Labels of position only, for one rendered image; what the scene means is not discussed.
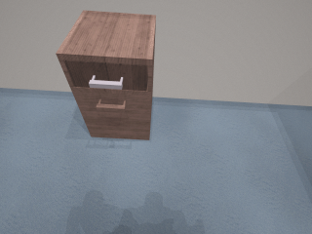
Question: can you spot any handle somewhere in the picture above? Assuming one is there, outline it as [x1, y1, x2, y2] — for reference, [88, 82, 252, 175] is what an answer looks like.
[96, 103, 126, 112]
[89, 75, 124, 90]

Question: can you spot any drawer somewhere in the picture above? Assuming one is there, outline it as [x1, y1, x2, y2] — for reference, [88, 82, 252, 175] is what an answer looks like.
[64, 59, 148, 91]

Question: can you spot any cabinet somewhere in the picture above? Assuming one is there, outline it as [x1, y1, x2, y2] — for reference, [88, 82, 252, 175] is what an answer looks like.
[56, 10, 156, 140]

